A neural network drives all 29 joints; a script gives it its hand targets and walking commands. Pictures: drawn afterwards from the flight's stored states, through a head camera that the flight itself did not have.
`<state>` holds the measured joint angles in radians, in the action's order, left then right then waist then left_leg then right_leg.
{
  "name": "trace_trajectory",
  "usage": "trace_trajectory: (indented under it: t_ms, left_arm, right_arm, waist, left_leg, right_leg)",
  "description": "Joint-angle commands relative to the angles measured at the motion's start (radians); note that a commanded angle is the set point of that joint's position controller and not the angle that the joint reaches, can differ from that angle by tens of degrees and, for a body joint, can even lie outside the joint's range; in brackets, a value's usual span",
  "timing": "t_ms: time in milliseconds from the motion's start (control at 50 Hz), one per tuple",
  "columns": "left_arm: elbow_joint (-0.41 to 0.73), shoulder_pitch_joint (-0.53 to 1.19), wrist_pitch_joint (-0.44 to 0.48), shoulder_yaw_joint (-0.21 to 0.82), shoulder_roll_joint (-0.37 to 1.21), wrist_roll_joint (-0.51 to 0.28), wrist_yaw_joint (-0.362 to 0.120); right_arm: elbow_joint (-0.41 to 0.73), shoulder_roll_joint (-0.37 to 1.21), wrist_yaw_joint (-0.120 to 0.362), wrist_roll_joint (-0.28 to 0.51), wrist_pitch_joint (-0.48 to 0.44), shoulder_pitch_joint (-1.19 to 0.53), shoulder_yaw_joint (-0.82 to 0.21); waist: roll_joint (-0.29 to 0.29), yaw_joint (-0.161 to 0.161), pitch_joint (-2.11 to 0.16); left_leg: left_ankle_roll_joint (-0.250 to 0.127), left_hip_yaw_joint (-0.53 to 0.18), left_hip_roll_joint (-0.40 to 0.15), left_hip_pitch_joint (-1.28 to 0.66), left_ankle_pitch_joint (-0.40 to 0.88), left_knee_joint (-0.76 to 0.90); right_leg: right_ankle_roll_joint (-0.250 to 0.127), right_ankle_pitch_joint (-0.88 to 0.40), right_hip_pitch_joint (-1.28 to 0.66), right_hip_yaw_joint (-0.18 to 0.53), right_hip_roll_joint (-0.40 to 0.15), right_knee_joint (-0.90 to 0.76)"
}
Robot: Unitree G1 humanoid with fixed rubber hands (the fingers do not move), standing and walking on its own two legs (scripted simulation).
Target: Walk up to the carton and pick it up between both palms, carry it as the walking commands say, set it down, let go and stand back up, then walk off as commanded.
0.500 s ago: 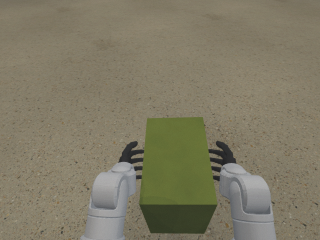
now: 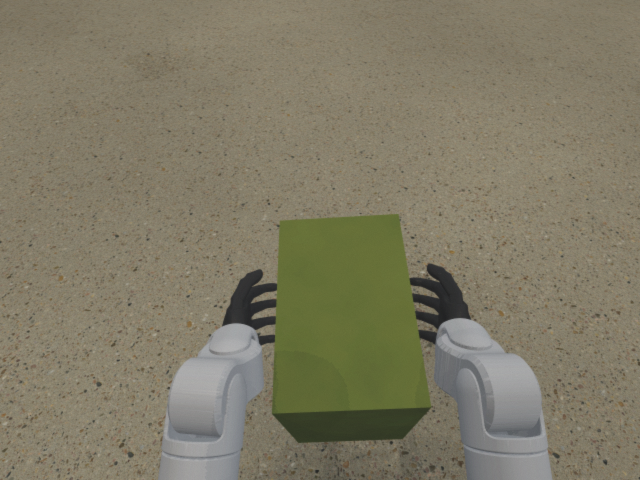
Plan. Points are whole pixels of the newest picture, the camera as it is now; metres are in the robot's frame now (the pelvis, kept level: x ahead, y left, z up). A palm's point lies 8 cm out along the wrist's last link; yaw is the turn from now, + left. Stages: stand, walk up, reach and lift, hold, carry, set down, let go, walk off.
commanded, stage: carry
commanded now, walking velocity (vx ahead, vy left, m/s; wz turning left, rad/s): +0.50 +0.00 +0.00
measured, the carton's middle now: (344, 336) +0.31 -0.01 +0.01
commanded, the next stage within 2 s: none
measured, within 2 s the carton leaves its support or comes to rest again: neither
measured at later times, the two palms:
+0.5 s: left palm (271, 150) +0.61 +0.11 +0.08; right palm (413, 152) +0.61 -0.13 +0.08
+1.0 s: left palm (287, 62) +0.95 +0.11 +0.07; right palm (391, 62) +0.96 -0.13 +0.07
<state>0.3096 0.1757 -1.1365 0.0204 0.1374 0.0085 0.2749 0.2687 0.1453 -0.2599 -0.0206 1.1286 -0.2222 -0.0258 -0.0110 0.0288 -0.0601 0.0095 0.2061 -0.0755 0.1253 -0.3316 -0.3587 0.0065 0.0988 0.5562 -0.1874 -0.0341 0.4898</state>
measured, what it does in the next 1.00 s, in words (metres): walks ahead: right foot, then left foot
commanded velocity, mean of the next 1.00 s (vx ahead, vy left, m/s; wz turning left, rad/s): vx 0.50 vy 0.00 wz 0.00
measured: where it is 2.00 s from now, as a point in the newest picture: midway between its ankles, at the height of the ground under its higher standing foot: (318, 213)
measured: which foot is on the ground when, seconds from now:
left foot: down 0.00-0.08, up 0.10-0.52, down 0.54-0.96, up 0.98-1.00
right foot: up 0.00-0.04, down 0.06-0.58, up 0.60-0.90, down 0.92-1.00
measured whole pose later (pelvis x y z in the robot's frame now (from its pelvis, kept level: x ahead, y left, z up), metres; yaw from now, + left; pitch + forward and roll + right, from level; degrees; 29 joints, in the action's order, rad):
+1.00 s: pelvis +0.66 -0.02 -0.02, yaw +1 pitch +5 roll -3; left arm 0.21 0.26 -1.14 0.01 0.15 0.02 0.26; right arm 0.24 0.15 -0.24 -0.05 1.14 -0.24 0.02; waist 0.06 -0.02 -0.09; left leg 0.01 0.10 -0.11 0.24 -0.51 -0.95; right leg -0.08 0.17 0.46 -0.23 0.01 0.54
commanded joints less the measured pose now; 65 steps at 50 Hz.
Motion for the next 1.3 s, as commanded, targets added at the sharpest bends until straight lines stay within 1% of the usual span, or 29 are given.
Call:
trace_trajectory:
  t_ms: [0, 40, 60, 80, 120, 140, 340, 400, 420, 460, 500, 520, 540, 560, 580, 640, 720, 800, 840, 880, 920, 940, 960, 1000, 1040, 1140, 1240, 1260, 1280]
  left_arm:
    - [0.162, 0.419, 0.037, 0.483, 0.972, -0.251, -0.152]
    - [0.146, 0.465, 0.018, 0.445, 0.943, -0.243, -0.155]
    - [0.042, 0.394, 0.004, 0.4, 0.966, -0.219, -0.17]
    - [0.058, 0.454, 0.012, 0.401, 1.014, -0.225, -0.171]
    - [0.097, 0.486, 0.028, 0.421, 1.074, -0.255, -0.17]
    - [0.127, 0.543, 0.038, 0.422, 1.094, -0.257, -0.171]
    - [0.13, 0.512, 0.062, 0.412, 1.039, -0.274, -0.174]
    - [0.098, 0.447, 0.049, 0.377, 1.008, -0.256, -0.182]
    - [0.12, 0.454, 0.043, 0.418, 1.001, -0.253, -0.179]
    - [0.088, 0.45, 0.034, 0.383, 0.993, -0.238, -0.177]
    - [0.041, 0.432, 0.017, 0.364, 0.968, -0.212, -0.178]
    - [0.059, 0.432, 0.019, 0.36, 0.952, -0.213, -0.181]
    - [0.102, 0.497, 0.01, 0.386, 0.969, -0.244, -0.18]
    - [0.144, 0.513, 0.034, 0.403, 1.02, -0.263, -0.189]
    - [0.079, 0.453, 0.028, 0.419, 1.033, -0.249, -0.172]
    - [0.102, 0.449, 0.068, 0.419, 1.039, -0.246, -0.172]
    - [0.158, 0.456, 0.095, 0.468, 1.092, -0.26, -0.162]
    - [0.192, 0.43, 0.097, 0.45, 1.027, -0.246, -0.15]
    - [0.201, 0.467, 0.08, 0.462, 1.025, -0.248, -0.156]
    - [0.165, 0.439, 0.055, 0.484, 1.043, -0.273, -0.167]
    - [0.106, 0.386, 0.022, 0.451, 0.975, -0.245, -0.169]
    - [0.041, 0.399, 0.026, 0.414, 0.963, -0.22, -0.174]
    - [0.027, 0.407, 0.019, 0.409, 1.0, -0.225, -0.17]
    - [0.065, 0.434, 0.036, 0.41, 1.072, -0.258, -0.18]
    - [0.036, 0.433, 0.04, 0.375, 1.064, -0.245, -0.173]
    - [0.061, 0.449, 0.055, 0.375, 1.055, -0.245, -0.167]
    - [0.083, 0.423, 0.031, 0.397, 1.018, -0.24, -0.16]
    - [0.084, 0.409, 0.027, 0.391, 0.985, -0.227, -0.157]
    - [0.091, 0.444, 0.013, 0.411, 0.985, -0.232, -0.157]
  right_arm:
    - [0.117, 0.945, 0.164, 0.238, -0.028, -0.321, -0.4]
    - [0.067, 0.944, 0.172, 0.234, 0.007, -0.363, -0.41]
    - [0.112, 0.921, 0.165, 0.227, 0.017, -0.423, -0.433]
    - [0.136, 0.964, 0.176, 0.241, 0.019, -0.466, -0.443]
    - [0.153, 1.001, 0.177, 0.257, 0.001, -0.459, -0.431]
    - [0.146, 1.029, 0.179, 0.254, -0.014, -0.483, -0.425]
    - [0.139, 1.048, 0.15, 0.229, -0.054, -0.395, -0.428]
    - [0.15, 1.048, 0.142, 0.241, -0.039, -0.411, -0.458]
    - [0.175, 1.01, 0.145, 0.242, -0.037, -0.423, -0.451]
    - [0.132, 1.024, 0.151, 0.243, -0.023, -0.422, -0.44]
    - [0.077, 1.009, 0.151, 0.233, -0.002, -0.376, -0.427]
    - [0.028, 1.007, 0.154, 0.226, 0.004, -0.317, -0.417]
    - [0.041, 1.015, 0.155, 0.23, -0.007, -0.33, -0.404]
    - [0.085, 1.055, 0.157, 0.241, -0.036, -0.401, -0.411]
    - [0.11, 1.045, 0.158, 0.254, -0.041, -0.427, -0.42]
    - [0.086, 1.075, 0.154, 0.234, -0.065, -0.393, -0.402]
    - [0.225, 1.042, 0.16, 0.258, -0.104, -0.431, -0.415]
    - [0.2, 1.041, 0.156, 0.262, -0.092, -0.383, -0.437]
    - [0.182, 1.026, 0.166, 0.257, -0.071, -0.375, -0.438]
    - [0.201, 0.968, 0.161, 0.22, -0.06, -0.324, -0.402]
    - [0.094, 0.922, 0.162, 0.206, -0.009, -0.308, -0.385]
    - [0.089, 0.918, 0.163, 0.2, -0.002, -0.347, -0.41]
    - [0.071, 0.969, 0.173, 0.21, 0.01, -0.339, -0.423]
    - [0.115, 1.007, 0.17, 0.232, -0.013, -0.41, -0.429]
    - [0.055, 1.022, 0.17, 0.235, -0.013, -0.394, -0.42]
    - [0.106, 1.066, 0.157, 0.256, -0.048, -0.464, -0.423]
    - [0.154, 1.038, 0.143, 0.232, -0.034, -0.42, -0.404]
    - [0.112, 1.031, 0.144, 0.239, -0.018, -0.377, -0.416]
    - [0.08, 0.964, 0.139, 0.202, -0.017, -0.325, -0.365]
  waist:
    - [0.176, -0.007, -0.341]
    - [0.057, -0.044, -0.343]
    - [-0.209, -0.063, -0.472]
    - [-0.3, -0.056, -0.458]
    - [-0.037, -0.054, -0.495]
    - [-0.022, -0.054, -0.418]
    - [-0.115, -0.036, -0.354]
    - [-0.186, -0.05, -0.248]
    - [-0.066, -0.045, -0.269]
    - [-0.125, -0.051, -0.253]
    - [-0.136, -0.02, -0.333]
    - [-0.052, 0.011, -0.449]
    - [0.2, 0.034, -0.621]
    - [0.304, 0.014, -0.62]
    - [0.265, 0.0, -0.576]
    - [0.029, 0.001, -0.473]
    - [0.241, -0.005, -0.422]
    - [0.13, 0.004, -0.42]
    - [0.231, -0.005, -0.344]
    - [0.116, -0.018, -0.405]
    - [0.045, -0.063, -0.46]
    - [-0.255, -0.066, -0.518]
    - [-0.209, -0.05, -0.51]
    - [-0.088, -0.052, -0.435]
    - [-0.02, -0.052, -0.317]
    - [-0.135, -0.044, -0.33]
    - [-0.106, -0.015, -0.375]
    - [-0.062, -0.002, -0.446]
    - [0.129, 0.018, -0.509]
  left_leg:
    - [-0.052, 0.007, -0.114, -0.122, 0.508, -0.116]
    - [-0.017, -0.007, -0.106, 0.175, 0.402, -0.361]
    - [0.022, -0.023, -0.001, 0.436, 0.112, -0.69]
    - [0.01, -0.093, 0.032, 0.641, -0.185, -0.855]
    - [-0.026, -0.178, -0.034, 0.685, -0.168, -0.924]
    - [-0.021, -0.203, -0.062, 0.694, -0.076, -0.891]
    - [-0.012, -0.041, -0.017, 0.446, 0.202, -0.324]
    - [-0.014, 0.001, 0.022, 0.499, 0.238, -0.244]
    - [-0.024, 0.029, 0.031, 0.453, 0.221, -0.188]
    - [-0.041, 0.105, 0.093, 0.391, 0.213, -0.117]
    - [-0.069, 0.077, 0.103, 0.056, 0.277, -0.051]
    - [-0.121, -0.043, 0.026, -0.209, 0.203, -0.068]
    - [-0.253, -0.479, -0.244, -0.548, 0.359, -0.087]
    - [-0.317, -0.629, -0.329, -0.724, 0.75, -0.079]
    - [-0.288, -0.564, -0.348, -0.665, 0.868, -0.094]
    - [-0.208, -0.375, -0.294, -0.346, 0.531, -0.004]
    - [-0.151, -0.183, -0.213, -0.247, 0.564, 0.046]
    - [-0.116, -0.134, -0.211, -0.338, 0.636, 0.008]
    - [-0.09, -0.081, -0.19, -0.228, 0.55, -0.009]
    - [-0.044, -0.008, -0.131, -0.178, 0.622, -0.203]
    - [-0.007, 0.016, -0.053, 0.189, 0.367, -0.525]
    - [0.023, -0.035, 0.065, 0.466, 0.017, -0.834]
    - [-0.006, -0.123, 0.051, 0.662, -0.219, -0.935]
    - [-0.015, -0.187, -0.039, 0.704, -0.159, -0.919]
    - [-0.007, -0.184, -0.063, 0.58, -0.116, -0.703]
    - [-0.009, -0.061, 0.002, 0.413, 0.009, -0.291]
    - [-0.042, 0.016, 0.023, 0.078, 0.273, -0.057]
    - [-0.074, -0.03, 0.013, -0.135, 0.239, -0.121]
    - [-0.153, -0.324, -0.172, -0.319, 0.223, -0.049]
  right_leg:
    - [-0.043, -0.063, -0.366, -0.075, 0.053, -0.114]
    - [-0.096, 0.059, -0.672, 0.03, -0.026, -0.048]
    - [-0.222, 0.147, -0.885, 0.517, -0.286, -0.178]
    - [-0.27, 0.072, -0.972, 0.654, -0.373, -0.223]
    - [-0.247, -0.098, -0.916, 0.57, -0.393, -0.162]
    - [-0.21, -0.196, -0.831, 0.5, -0.363, -0.166]
    - [-0.135, -0.23, -0.662, 0.085, -0.22, -0.267]
    - [-0.105, -0.458, -0.736, 0.081, -0.197, -0.239]
    - [-0.128, -0.47, -0.746, 0.061, -0.194, -0.194]
    - [-0.103, -0.725, -0.767, 0.028, -0.177, -0.099]
    - [-0.059, -0.619, -0.599, -0.025, -0.162, 0.072]
    - [-0.029, -0.48, -0.403, -0.031, -0.139, 0.286]
    - [0.033, -0.227, -0.078, -0.025, -0.032, 0.659]
    - [0.046, 0.391, 0.228, 0.046, 0.074, 0.793]
    - [0.027, 0.439, 0.284, 0.118, -0.005, 0.859]
    - [0.026, 0.346, 0.168, 0.17, -0.088, 0.602]
    - [0.01, 0.218, -0.002, 0.028, 0.002, 0.225]
    - [0.0, 0.044, -0.05, -0.009, 0.03, 0.014]
    - [-0.016, -0.042, -0.128, -0.013, 0.017, -0.019]
    - [-0.05, -0.109, -0.358, -0.039, 0.037, -0.128]
    - [-0.118, 0.022, -0.744, 0.19, -0.126, -0.084]
    - [-0.268, -0.063, -0.937, 0.636, -0.34, -0.169]
    - [-0.287, -0.181, -1.025, 0.672, -0.394, -0.154]
    - [-0.23, -0.426, -0.925, 0.464, -0.377, -0.096]
    - [-0.188, -0.226, -0.671, 0.384, -0.35, -0.21]
    - [-0.161, -0.203, -0.635, 0.177, -0.277, -0.233]
    - [-0.05, -0.189, -0.532, -0.032, -0.153, -0.021]
    - [-0.013, -0.207, -0.39, -0.01, -0.13, 0.105]
    - [0.028, -0.061, -0.192, -0.058, -0.059, 0.374]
